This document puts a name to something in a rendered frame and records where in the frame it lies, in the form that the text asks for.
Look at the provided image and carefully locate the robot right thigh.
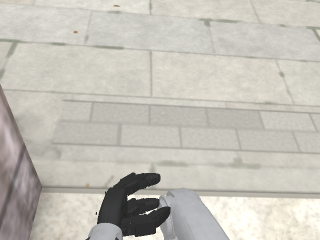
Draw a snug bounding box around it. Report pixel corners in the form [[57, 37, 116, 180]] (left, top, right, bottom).
[[157, 187, 230, 240]]

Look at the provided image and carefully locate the left robot hand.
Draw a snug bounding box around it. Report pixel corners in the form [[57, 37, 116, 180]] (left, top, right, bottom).
[[96, 172, 171, 237]]

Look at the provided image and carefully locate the robot left forearm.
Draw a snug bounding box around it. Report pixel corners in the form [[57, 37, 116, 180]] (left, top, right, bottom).
[[86, 223, 123, 240]]

